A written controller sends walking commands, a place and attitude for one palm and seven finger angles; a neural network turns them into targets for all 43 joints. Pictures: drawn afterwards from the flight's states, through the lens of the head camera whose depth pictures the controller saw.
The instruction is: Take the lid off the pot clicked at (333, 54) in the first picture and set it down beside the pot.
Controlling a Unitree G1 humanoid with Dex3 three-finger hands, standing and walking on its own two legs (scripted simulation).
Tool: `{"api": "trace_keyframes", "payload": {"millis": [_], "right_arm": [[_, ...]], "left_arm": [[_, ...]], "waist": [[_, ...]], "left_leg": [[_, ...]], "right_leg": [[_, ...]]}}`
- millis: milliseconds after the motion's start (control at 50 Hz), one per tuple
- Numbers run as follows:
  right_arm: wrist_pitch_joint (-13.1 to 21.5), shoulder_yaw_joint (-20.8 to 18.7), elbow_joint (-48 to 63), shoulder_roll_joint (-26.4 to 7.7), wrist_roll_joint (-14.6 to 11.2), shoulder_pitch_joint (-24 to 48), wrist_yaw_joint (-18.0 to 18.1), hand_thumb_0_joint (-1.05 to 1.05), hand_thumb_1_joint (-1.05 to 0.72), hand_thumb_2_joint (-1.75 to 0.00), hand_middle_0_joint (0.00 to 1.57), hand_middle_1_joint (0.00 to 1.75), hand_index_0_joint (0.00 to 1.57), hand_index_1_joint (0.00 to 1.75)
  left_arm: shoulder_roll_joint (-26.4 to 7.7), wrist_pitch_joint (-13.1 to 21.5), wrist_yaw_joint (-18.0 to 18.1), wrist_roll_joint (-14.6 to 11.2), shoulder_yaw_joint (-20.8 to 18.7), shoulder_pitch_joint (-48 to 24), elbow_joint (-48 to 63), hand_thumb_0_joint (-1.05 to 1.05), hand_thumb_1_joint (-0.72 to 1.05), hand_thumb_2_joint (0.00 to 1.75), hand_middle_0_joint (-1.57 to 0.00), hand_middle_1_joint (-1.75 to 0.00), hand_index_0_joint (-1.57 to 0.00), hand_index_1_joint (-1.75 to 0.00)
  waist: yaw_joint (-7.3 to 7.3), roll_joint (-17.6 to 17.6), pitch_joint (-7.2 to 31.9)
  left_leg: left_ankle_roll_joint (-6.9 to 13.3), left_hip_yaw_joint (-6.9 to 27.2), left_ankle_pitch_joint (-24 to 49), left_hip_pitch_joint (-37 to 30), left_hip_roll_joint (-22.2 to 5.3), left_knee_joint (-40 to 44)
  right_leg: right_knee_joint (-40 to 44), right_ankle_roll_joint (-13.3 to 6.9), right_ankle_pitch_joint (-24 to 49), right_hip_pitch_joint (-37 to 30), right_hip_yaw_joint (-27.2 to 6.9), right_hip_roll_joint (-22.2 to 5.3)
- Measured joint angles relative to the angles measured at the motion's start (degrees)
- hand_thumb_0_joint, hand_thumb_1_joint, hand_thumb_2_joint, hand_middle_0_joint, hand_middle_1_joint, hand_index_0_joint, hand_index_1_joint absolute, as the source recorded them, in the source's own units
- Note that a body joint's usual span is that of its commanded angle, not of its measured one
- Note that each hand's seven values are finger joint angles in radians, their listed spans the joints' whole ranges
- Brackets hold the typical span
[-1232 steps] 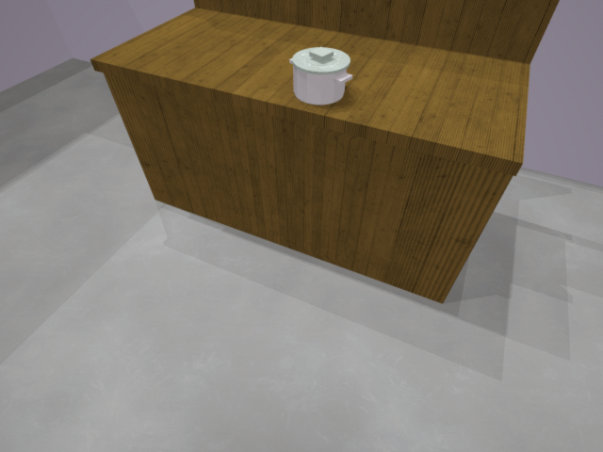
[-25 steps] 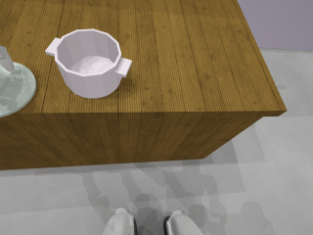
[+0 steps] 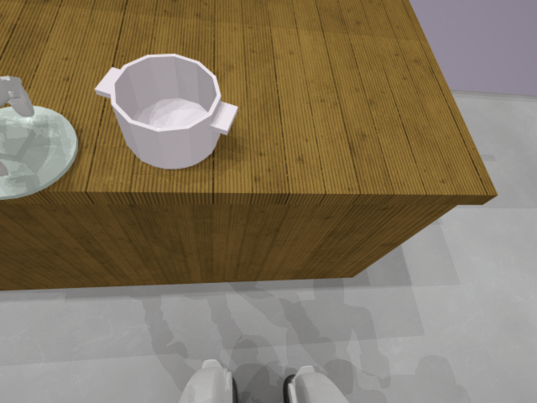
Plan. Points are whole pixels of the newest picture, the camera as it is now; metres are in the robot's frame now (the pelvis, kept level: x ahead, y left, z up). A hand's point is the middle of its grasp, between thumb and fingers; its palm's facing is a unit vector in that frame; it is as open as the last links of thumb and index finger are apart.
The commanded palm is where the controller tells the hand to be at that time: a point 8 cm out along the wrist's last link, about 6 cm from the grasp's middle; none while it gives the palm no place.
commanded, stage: raise the empty hand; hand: left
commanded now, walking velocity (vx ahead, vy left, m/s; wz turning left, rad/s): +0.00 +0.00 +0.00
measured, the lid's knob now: (8, 141) +0.49 +0.36 +0.02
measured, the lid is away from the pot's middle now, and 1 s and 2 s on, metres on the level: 0.23 0.23 0.23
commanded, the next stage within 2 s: draw the hand back to the body in 1.16 s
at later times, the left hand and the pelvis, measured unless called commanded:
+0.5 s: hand out of the picture +0.47 +0.37 +0.11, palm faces -0.40 -0.10 -0.91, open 11.0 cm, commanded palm +0.51 +0.35 +0.18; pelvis +0.01 +0.01 +0.01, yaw +1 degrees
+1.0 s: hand out of the picture +0.47 +0.37 +0.16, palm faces -0.37 -0.13 -0.92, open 11.0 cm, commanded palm +0.51 +0.35 +0.23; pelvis +0.01 +0.00 +0.02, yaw +1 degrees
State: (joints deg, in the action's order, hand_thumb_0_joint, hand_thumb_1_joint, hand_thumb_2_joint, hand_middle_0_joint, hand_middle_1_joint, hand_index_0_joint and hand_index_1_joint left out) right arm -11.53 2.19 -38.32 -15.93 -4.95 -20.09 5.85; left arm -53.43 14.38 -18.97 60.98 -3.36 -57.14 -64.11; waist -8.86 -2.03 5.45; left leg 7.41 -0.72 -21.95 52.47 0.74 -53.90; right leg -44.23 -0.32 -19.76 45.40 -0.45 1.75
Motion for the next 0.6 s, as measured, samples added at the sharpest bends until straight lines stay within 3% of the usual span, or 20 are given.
{"api": "trace_keyframes", "payload": {"millis": [160,300,440,600], "right_arm": [[0.3,0.2,0.0,-0.1,-0.6,-0.2,-0.6,0.0,-0.9,-0.9,0.21,0.3,0.2,0.3],[0.8,0.0,-0.3,0.0,-0.8,-0.7,-0.2,0.0,-0.9,-0.9,0.21,0.3,0.2,0.3],[1.4,0.3,-0.1,-0.1,-1.0,-1.0,0.0,0.0,-0.9,-0.9,0.21,0.3,0.2,0.3],[1.1,-0.2,-0.4,-0.1,-1.0,-1.7,-0.4,0.0,-0.9,-0.9,0.21,0.3,0.2,0.3]], "left_arm": [[0.4,-3.2,0.5,-0.7,3.7,-3.5,-2.9,0.0,0.04,0.56,-0.33,-0.92,-0.33,-0.92],[1.2,-3.5,-2.1,-1.5,4.6,-3.6,-2.1,0.0,0.04,0.56,-0.33,-0.92,-0.33,-0.92],[0.6,-3.2,-2.0,-1.3,4.1,-4.8,-2.4,0.0,0.04,0.56,-0.33,-0.92,-0.33,-0.92],[1.2,-4.6,-3.3,-1.9,4.4,-5.4,-1.9,0.0,0.04,0.56,-0.33,-0.91,-0.33,-0.92]], "waist": [[0.24,0.1,0.5],[0.58,0.0,0.6],[0.24,0.1,0.7],[0.9,-0.2,0.8]], "left_leg": [[0.2,-0.1,0.3,-2.0,0.4,1.2],[0.4,-0.4,0.6,-3.9,0.7,2.5],[0.5,-0.7,0.7,-5.2,0.8,3.4],[0.6,-0.8,1.1,-6.9,1.1,5.0]], "right_leg": [[1.1,-0.4,0.0,-2.0,-0.1,-0.3],[2.2,-0.2,0.4,-3.8,-0.5,-0.6],[3.0,-0.3,0.5,-4.9,-0.9,-0.7],[4.5,-0.1,0.9,-6.6,-1.4,-0.9]]}}
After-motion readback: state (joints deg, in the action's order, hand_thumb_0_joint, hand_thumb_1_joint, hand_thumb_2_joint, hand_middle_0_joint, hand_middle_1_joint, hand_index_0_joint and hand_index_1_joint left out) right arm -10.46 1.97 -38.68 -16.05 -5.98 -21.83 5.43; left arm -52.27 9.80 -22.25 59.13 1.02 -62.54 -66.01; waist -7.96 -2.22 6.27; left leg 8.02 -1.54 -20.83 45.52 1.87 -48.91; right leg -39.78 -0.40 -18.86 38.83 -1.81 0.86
